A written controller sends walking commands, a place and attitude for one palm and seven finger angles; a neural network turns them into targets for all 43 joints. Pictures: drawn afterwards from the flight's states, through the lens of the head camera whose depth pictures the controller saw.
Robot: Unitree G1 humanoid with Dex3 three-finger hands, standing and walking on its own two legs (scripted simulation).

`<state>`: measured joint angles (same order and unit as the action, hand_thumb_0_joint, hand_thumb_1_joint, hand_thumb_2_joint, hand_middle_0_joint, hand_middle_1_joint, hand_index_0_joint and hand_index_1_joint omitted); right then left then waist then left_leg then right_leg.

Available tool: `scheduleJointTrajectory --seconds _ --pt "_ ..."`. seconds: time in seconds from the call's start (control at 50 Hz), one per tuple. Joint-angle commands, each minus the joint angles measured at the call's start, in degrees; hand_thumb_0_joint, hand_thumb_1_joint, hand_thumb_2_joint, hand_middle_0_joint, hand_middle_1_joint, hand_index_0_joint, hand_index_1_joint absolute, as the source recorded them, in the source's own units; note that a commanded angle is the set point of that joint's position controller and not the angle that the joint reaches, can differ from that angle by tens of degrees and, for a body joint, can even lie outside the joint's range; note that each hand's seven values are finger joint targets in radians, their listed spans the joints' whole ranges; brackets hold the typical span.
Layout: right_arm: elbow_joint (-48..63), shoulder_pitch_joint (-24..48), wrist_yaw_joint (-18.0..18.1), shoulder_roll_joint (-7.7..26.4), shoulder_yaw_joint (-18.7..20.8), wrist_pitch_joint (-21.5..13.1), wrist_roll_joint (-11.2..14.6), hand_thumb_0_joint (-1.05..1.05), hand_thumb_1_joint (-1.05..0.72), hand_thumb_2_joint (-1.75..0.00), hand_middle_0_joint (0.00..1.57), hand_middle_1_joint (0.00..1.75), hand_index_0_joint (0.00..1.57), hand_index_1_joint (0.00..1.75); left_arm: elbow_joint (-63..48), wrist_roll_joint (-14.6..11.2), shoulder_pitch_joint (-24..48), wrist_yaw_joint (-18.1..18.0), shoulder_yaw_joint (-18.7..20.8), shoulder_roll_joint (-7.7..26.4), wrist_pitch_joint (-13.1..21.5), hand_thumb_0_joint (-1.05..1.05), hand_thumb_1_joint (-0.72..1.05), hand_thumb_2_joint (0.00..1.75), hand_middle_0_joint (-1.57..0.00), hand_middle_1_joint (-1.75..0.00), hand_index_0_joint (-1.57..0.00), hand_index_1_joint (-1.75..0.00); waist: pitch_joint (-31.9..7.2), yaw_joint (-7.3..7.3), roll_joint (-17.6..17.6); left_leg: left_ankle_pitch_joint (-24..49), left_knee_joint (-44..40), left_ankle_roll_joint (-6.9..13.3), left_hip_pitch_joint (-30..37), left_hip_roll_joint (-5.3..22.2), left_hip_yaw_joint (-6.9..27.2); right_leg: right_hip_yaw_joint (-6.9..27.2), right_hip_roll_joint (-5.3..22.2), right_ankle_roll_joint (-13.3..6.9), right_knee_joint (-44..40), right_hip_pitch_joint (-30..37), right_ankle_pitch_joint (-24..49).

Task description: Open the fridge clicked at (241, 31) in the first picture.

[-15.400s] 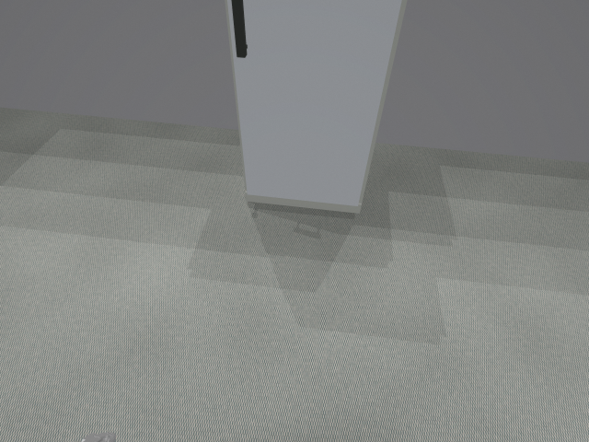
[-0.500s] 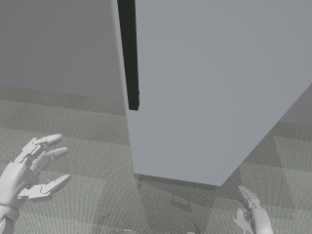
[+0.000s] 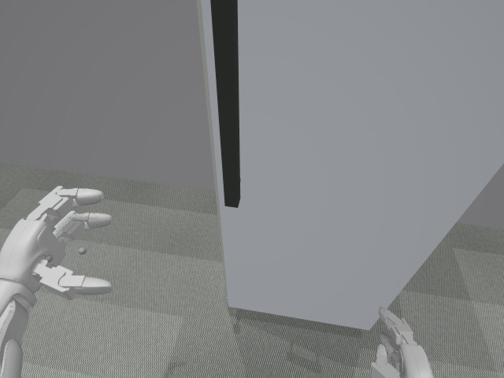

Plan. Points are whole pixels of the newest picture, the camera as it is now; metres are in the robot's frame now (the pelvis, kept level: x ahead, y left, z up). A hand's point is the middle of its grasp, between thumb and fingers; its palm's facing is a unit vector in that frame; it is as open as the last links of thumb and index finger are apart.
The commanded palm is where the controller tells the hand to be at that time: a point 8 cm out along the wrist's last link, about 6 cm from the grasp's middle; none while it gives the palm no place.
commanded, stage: raise the hand to about handle height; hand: left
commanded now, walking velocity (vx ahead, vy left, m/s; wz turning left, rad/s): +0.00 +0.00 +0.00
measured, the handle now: (232, 115) +0.48 +0.08 +0.20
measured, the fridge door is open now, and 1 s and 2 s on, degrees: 0 0 0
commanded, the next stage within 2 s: move the hooked fingers beside the handle in 0.92 s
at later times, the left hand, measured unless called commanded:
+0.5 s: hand (76, 183) +0.29 +0.26 +0.20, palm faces +0.02 -0.99 -0.11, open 14.0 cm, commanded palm +0.25 +0.30 +0.20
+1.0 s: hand (89, 194) +0.28 +0.24 +0.19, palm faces +0.02 -0.99 -0.10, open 14.0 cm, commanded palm +0.25 +0.29 +0.20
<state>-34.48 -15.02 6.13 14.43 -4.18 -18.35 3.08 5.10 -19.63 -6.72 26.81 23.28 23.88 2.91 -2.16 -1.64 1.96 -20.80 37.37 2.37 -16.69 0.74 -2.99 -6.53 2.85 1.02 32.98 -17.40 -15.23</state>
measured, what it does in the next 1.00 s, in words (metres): stands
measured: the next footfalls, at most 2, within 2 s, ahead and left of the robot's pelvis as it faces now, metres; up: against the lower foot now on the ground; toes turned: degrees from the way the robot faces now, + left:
none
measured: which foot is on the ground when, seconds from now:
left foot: down 0.00-1.00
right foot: down 0.00-1.00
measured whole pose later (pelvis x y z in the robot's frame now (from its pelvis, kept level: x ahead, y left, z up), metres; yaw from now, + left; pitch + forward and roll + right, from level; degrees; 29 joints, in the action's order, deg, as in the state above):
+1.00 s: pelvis +0.01 -0.03 +0.01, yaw +0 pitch -3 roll +0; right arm -35.3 -13.2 6.9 15.7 -4.2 -13.4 4.7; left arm 10.4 -19.1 6.5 28.7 27.0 28.0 -8.2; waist -1.7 -2.0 3.6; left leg -16.8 28.2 0.0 -8.8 1.6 -2.3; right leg -7.3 1.4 -1.2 27.2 -11.0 -13.7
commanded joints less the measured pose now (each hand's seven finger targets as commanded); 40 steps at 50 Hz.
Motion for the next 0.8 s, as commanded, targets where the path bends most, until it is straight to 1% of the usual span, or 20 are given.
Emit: scheduleJointTrajectory --seconds 0.0,0.02,0.08,0.14,0.2,0.26,0.28,0.32,0.36,0.4,0.44,0.48,0.52,0.56,0.58,0.62,0.66,0.72,0.76,0.78 --pt "8.9 5.6 0.4 7.7 2.8 -2.4 0.6 0.0 -0.9 -0.9 0.2 0.3 0.2 0.3 -11.9 -1.3 14.7 0.2 6.2 13.9 1.2 0.0 -0.5 0.3 -0.3 -1.2 -0.3 -1.2 -5.7 -0.25 4.5 14.4 -10.9 -1.9 3.4 0.3 5.9 1.1 -3.2 -2.3 -4.8 4.0 7.5" --pt "9.0 5.6 0.5 7.8 3.0 -2.4 0.6 0.0 -0.9 -0.9 0.2 0.3 0.2 0.3 -12.3 -1.5 15.5 0.3 7.0 14.6 0.8 0.0 -0.5 0.3 -0.3 -1.2 -0.3 -1.2 -7.0 -0.3 4.3 15.5 -10.9 -2.0 4.3 0.2 6.0 1.1 -3.1 -2.3 -4.8 4.7 8.6" --pt "8.8 5.8 0.4 7.7 2.6 -1.8 0.5 0.0 -0.9 -0.9 0.2 0.3 0.2 0.3 -12.0 -0.9 17.3 0.5 7.8 16.2 -0.5 0.0 -0.5 0.3 -0.3 -1.2 -0.3 -1.2 -6.9 -0.79 5.5 18.1 -11.4 -2.1 5.6 0.2 5.8 1.2 -3.2 -2.5 -5.5 6.0 10.5" --pt "8.7 6.2 0.5 7.6 2.7 -1.5 0.6 0.0 -0.9 -0.9 0.2 0.3 0.2 0.3 -11.7 -1.6 19.3 0.9 8.9 17.0 -1.5 0.0 -0.5 0.3 -0.3 -1.2 -0.3 -1.2 -8.7 -0.65 4.5 20.5 -11.6 -2.0 7.3 0.1 5.5 1.2 -2.9 -2.4 -6.0 7.2 13.4" --pt "8.3 6.3 0.5 7.6 2.4 -0.6 0.9 0.0 -0.9 -0.9 0.2 0.3 0.2 0.3 -10.6 -1.2 22.6 1.2 8.2 17.4 -3.1 0.0 -0.5 0.3 -0.3 -1.2 -0.3 -1.2 -7.5 -0.42 3.9 20.5 -12.5 -1.9 7.6 0.0 5.3 1.2 -3.0 -2.3 -7.0 7.5 13.7" --pt "8.6 6.9 0.8 7.6 2.3 -0.2 1.1 0.0 -0.9 -0.9 0.2 0.3 0.2 0.3 -10.6 -1.0 25.7 1.3 9.0 19.0 -4.6 0.0 -0.5 0.3 -0.3 -1.2 -0.3 -1.2 -8.3 -0.61 5.3 20.0 -13.0 -1.9 8.9 -0.2 5.3 1.2 -2.7 -2.4 -7.5 7.6 13.3" --pt "8.5 7.0 0.7 7.7 2.2 0.1 1.1 0.0 -0.9 -0.9 0.2 0.3 0.2 0.3 -9.8 -0.9 26.1 1.2 9.4 19.9 -5.2 0.0 -0.5 0.3 -0.3 -1.2 -0.3 -1.2 -7.6 -0.88 3.6 20.3 -13.1 -1.7 8.4 -0.1 5.3 1.3 -2.8 -2.5 -8.0 8.5 13.6" --pt "8.5 7.2 0.8 7.7 2.2 0.6 1.3 0.0 -0.9 -0.9 0.2 0.3 0.2 0.3 -8.3 -1.1 27.7 1.6 9.8 20.2 -6.1 0.0 -0.5 0.3 -0.3 -1.2 -0.3 -1.2 -8.1 -0.69 2.5 20.5 -13.4 -1.4 8.7 -0.4 5.0 1.3 -2.7 -2.4 -8.3 9.0 14.6" --pt "8.8 7.7 0.8 7.7 2.2 0.9 1.5 0.0 -0.9 -0.9 0.2 0.3 0.2 0.3 -8.8 -0.9 30.0 1.8 9.9 21.1 -7.0 0.0 -0.5 0.3 -0.3 -1.2 -0.3 -1.2 -9.1 -0.78 4.2 20.3 -13.5 -1.4 9.7 -0.6 4.8 1.5 -2.4 -2.4 -8.4 9.1 14.5" --pt "8.9 8.0 0.7 7.8 1.9 1.5 1.6 0.0 -0.9 -0.9 0.2 0.3 0.2 0.3 -7.6 -0.7 32.0 2.0 10.1 22.1 -8.0 0.0 -0.5 0.3 -0.3 -1.2 -0.3 -1.2 -8.2 -0.81 3.8 20.1 -13.8 -1.2 9.2 -0.7 4.7 1.7 -2.4 -2.5 -9.1 9.8 14.9" --pt "8.9 7.6 0.5 7.9 2.2 1.8 1.8 0.0 -0.9 -0.9 0.2 0.3 0.2 0.3 -3.5 -0.9 28.5 2.5 8.9 19.7 -9.3 0.0 -0.5 0.3 -0.3 -1.2 -0.3 -1.2 -7.2 -0.7 1.8 19.6 -13.6 -1.1 8.6 -0.8 4.5 1.5 -2.4 -2.3 -8.9 9.0 14.9" --pt "9.2 7.8 0.1 8.2 2.4 2.3 1.9 0.0 -0.9 -0.9 0.2 0.3 0.2 0.3 -2.5 -0.9 26.5 2.9 8.9 19.8 -10.0 0.0 -0.5 0.3 -0.3 -1.2 -0.3 -1.2 -7.2 -1.18 0.3 19.8 -13.2 -1.0 7.9 -0.8 4.1 1.8 -2.2 -2.3 -8.9 9.6 15.4" --pt "9.7 8.4 -0.1 8.3 2.5 2.5 1.9 0.0 -0.9 -0.9 0.2 0.3 0.2 0.3 -4.0 -1.1 27.2 3.1 9.5 20.4 -10.0 0.0 -0.5 0.3 -0.3 -1.2 -0.3 -1.2 -8.6 -1.06 -0.2 19.8 -12.8 -0.8 7.9 -1.0 3.8 2.0 -2.0 -2.0 -8.6 9.9 16.2" --pt "10.2 8.9 0.0 8.0 2.5 2.4 1.9 0.0 -0.9 -0.9 0.2 0.3 0.2 0.3 -6.9 -1.1 28.6 2.6 10.0 21.1 -9.2 0.0 -0.5 0.3 -0.3 -1.2 -0.3 -1.2 -9.8 -1.06 1.1 19.5 -12.6 -0.8 8.8 -1.0 3.7 2.0 -2.0 -2.0 -8.4 9.7 15.6" --pt "10.1 8.9 -0.1 7.8 2.5 2.5 1.7 0.0 -0.9 -0.9 0.2 0.3 0.2 0.3 -7.6 -1.2 28.6 2.3 10.5 21.8 -8.7 0.0 -0.5 0.3 -0.3 -1.2 -0.3 -1.2 -9.2 -1.27 0.8 19.7 -12.5 -0.7 8.5 -0.9 3.5 2.5 -2.0 -2.1 -8.7 10.3 15.8" --pt "10.1 9.0 0.2 7.6 2.6 2.3 1.8 0.0 -0.9 -0.9 0.2 0.3 0.2 0.3 -10.1 -1.2 30.1 1.6 11.3 22.2 -7.5 0.0 -0.5 0.3 -0.3 -1.2 -0.3 -1.2 -10.8 -1.07 3.1 19.5 -12.6 -0.7 9.6 -1.1 3.2 2.5 -2.0 -2.0 -8.6 10.7 15.7" --pt "9.9 9.0 0.5 7.4 2.4 2.0 1.7 0.0 -0.9 -0.9 0.2 0.3 0.2 0.3 -10.3 -0.9 30.2 0.8 11.5 22.3 -6.8 0.0 -0.5 0.3 -0.3 -1.2 -0.3 -1.2 -9.9 -1.07 4.4 18.8 -12.9 -0.7 9.7 -1.1 3.3 2.5 -2.0 -2.0 -8.8 10.0 14.8" --pt "9.1 8.7 0.9 7.5 2.5 1.9 1.7 0.0 -0.9 -0.9 0.2 0.3 0.2 0.3 -8.5 -0.8 30.0 0.6 10.9 21.4 -6.9 0.0 -0.5 0.3 -0.3 -1.2 -0.3 -1.2 -8.3 -0.62 2.9 18.4 -13.1 -0.6 9.2 -0.9 3.1 2.6 -1.9 -1.8 -9.2 10.0 14.9" --pt "8.9 8.6 1.1 7.7 2.5 1.8 1.9 0.0 -0.9 -0.9 0.2 0.3 0.2 0.3 -6.9 -0.5 30.1 0.7 10.0 20.9 -7.4 0.0 -0.5 0.3 -0.3 -1.2 -0.3 -1.2 -7.2 -0.44 3.4 16.9 -13.2 -0.6 8.9 -1.0 3.2 2.6 -1.9 -1.8 -9.4 8.9 13.3" --pt "8.6 8.3 1.0 7.8 2.5 2.0 1.7 0.0 -0.9 -0.9 0.2 0.3 0.2 0.3 -5.8 -0.5 29.1 0.9 9.8 20.8 -7.7 0.0 -0.5 0.3 -0.3 -1.2 -0.3 -1.2 -6.7 -0.53 1.4 17.0 -13.1 -0.5 8.3 -0.8 3.2 3.0 -1.8 -1.8 -9.8 9.5 13.5"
